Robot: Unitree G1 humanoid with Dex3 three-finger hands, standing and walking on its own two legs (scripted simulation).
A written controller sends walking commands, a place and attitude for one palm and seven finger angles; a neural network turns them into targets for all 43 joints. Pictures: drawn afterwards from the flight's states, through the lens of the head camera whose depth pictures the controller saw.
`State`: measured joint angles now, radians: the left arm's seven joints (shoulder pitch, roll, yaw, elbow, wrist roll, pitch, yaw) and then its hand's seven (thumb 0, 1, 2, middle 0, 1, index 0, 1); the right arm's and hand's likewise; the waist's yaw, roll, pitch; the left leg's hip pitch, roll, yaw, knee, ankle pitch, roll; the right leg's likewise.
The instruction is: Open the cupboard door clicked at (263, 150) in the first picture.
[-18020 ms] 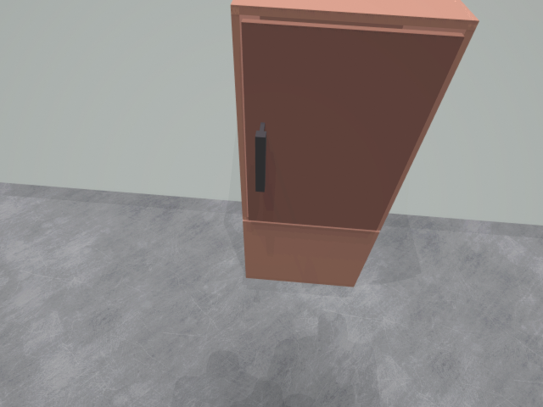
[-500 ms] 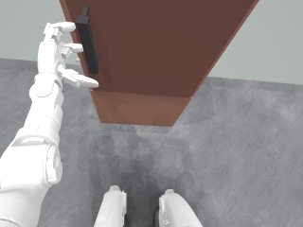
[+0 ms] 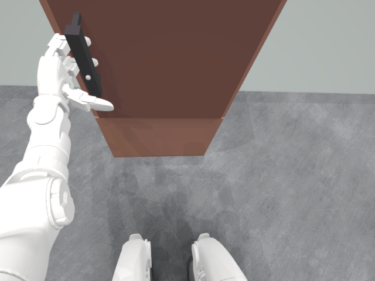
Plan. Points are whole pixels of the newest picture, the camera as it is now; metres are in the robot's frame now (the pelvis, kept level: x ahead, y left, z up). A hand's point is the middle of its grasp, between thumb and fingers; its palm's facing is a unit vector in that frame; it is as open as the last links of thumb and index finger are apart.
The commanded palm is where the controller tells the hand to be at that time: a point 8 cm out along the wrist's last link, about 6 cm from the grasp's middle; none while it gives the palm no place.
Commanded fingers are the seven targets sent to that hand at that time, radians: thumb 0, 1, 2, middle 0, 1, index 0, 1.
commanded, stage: move the hooked fingers beside the handle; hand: left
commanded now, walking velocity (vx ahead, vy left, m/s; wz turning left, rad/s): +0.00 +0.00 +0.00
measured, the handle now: (87, 59) +0.57 +0.17 +0.05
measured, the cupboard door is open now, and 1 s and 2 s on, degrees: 0 0 0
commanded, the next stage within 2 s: none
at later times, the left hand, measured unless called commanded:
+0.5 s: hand (70, 78) +0.52 +0.20 +0.05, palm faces -0.02 -1.00 -0.01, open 13.8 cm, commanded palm +0.50 +0.24 +0.05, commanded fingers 0.00 -0.50 0.30 -0.30 -1.20 -0.30 -1.20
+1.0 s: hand (56, 78) +0.52 +0.23 +0.05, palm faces -0.01 -1.00 -0.01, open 14.0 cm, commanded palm +0.50 +0.26 +0.06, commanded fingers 0.00 -0.50 0.30 -0.30 -1.20 -0.30 -1.20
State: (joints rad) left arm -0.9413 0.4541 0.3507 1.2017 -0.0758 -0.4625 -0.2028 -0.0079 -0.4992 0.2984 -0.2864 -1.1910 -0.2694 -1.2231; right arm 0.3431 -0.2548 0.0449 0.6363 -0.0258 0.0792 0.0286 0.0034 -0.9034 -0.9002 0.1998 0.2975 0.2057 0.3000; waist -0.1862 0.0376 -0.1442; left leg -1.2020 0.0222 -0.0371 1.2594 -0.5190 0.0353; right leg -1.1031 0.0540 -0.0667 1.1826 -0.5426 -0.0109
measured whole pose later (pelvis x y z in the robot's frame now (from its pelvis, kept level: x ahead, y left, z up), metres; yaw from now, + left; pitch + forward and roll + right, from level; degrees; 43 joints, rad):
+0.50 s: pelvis +0.00 +0.00 -0.01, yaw -1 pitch +27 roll -5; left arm -0.93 0.59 0.43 1.17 -0.09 -0.41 -0.33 -0.01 -0.50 0.30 -0.30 -1.20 -0.32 -1.21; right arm 0.35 -0.27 0.05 0.62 0.00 0.08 0.00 0.00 -0.90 -0.90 0.20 0.30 0.21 0.30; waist -0.19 0.03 -0.13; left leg -1.24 0.04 -0.03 1.28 -0.53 0.03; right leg -1.15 0.07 -0.06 1.21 -0.54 -0.02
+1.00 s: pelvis +0.00 +0.01 +0.00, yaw -1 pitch +27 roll -6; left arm -0.90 0.60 0.45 1.16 -0.10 -0.42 -0.35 -0.01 -0.50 0.30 -0.30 -1.20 -0.30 -1.20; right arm 0.35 -0.26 0.06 0.62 -0.01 0.08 -0.01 0.00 -0.90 -0.90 0.20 0.30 0.21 0.30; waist -0.19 0.03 -0.13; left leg -1.22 0.04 -0.02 1.27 -0.53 0.04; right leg -1.12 0.07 -0.05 1.18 -0.53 0.00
